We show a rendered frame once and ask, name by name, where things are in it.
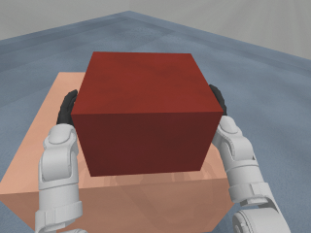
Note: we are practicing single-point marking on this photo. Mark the carton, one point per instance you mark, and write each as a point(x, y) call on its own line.
point(142, 113)

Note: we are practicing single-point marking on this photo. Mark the right robot hand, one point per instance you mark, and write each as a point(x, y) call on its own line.
point(219, 97)

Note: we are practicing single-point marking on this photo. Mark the left robot forearm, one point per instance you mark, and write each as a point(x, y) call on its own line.
point(58, 178)

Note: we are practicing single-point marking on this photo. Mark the right robot forearm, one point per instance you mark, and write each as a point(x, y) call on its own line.
point(246, 184)

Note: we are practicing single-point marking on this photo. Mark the pedestal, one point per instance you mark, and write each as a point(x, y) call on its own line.
point(176, 202)

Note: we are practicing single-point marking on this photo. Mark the left robot hand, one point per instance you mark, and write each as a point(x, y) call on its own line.
point(64, 115)

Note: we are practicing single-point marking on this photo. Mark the robot right upper arm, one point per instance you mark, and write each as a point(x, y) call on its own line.
point(261, 220)

